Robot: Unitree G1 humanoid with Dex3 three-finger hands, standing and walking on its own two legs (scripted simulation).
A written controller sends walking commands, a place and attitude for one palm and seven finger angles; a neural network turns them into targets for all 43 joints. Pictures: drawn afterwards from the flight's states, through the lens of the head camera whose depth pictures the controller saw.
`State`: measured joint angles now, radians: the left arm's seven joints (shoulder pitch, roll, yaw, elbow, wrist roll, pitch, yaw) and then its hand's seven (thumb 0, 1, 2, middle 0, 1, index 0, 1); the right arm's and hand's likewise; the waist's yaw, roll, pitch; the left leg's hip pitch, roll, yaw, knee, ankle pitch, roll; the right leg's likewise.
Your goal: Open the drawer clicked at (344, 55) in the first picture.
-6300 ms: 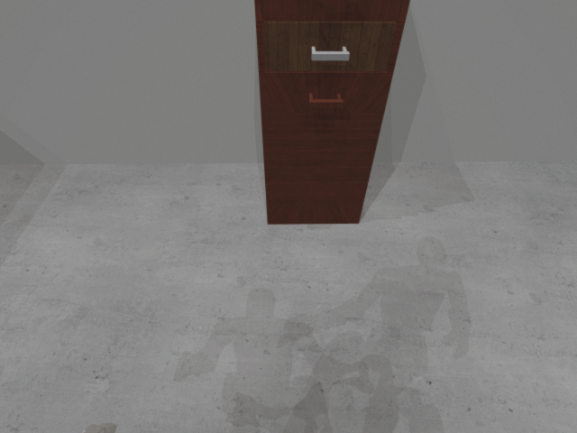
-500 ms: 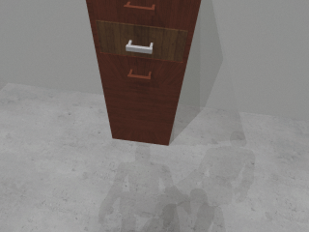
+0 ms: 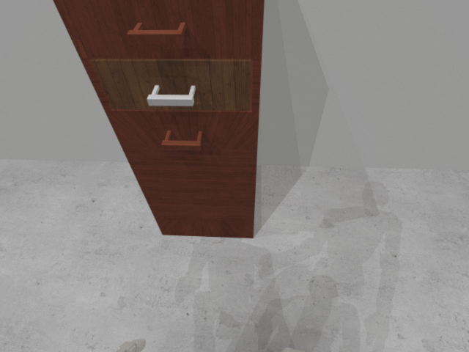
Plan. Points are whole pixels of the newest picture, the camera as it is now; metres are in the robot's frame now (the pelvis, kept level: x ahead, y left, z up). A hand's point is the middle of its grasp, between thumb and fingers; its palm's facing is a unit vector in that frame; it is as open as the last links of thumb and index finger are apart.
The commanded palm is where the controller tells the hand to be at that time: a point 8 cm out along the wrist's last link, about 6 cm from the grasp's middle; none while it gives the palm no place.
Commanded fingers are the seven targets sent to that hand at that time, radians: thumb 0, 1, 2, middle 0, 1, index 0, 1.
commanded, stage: take the last steps up to it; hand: left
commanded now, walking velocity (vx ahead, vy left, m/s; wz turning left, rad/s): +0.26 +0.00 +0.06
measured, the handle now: (172, 95) +0.68 +0.17 +0.06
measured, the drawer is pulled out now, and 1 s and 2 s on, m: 0.00 0.00 0.00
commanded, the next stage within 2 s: come to a stop and stand still in 0.32 s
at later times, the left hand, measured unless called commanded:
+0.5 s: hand out of the picture +0.09 +0.17 -0.17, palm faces +0.13 -0.98 -0.14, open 7.4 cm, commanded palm none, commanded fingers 0.00 0.90 0.90 -0.20 -0.30 -0.20 -0.30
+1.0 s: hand (163, 306) +0.23 +0.16 -0.13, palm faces +0.06 -0.95 -0.29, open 7.4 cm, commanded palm none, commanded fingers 0.00 0.90 0.90 -0.20 -0.30 -0.20 -0.30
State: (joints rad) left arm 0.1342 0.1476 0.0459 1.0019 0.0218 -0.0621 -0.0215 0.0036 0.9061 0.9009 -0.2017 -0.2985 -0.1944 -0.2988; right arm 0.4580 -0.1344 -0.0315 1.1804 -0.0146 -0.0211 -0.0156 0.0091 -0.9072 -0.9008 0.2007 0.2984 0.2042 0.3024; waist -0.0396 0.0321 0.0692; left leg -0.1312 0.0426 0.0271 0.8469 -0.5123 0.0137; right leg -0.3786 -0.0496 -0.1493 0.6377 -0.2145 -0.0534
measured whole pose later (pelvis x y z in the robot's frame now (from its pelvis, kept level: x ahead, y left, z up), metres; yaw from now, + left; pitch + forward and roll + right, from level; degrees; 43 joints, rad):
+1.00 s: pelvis +0.16 -0.04 +0.02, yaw +1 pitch -1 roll +3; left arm 0.19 0.15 0.03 0.99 0.03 0.01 0.03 0.00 0.90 0.90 -0.20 -0.30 -0.20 -0.30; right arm 0.18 -0.23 -0.07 1.05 -0.02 0.07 -0.01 0.01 -0.91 -0.90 0.20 0.30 0.20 0.30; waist 0.01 0.05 0.05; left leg -0.39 0.00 0.01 1.02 -0.42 -0.04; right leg -0.28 -0.04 -0.09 0.53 -0.24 -0.06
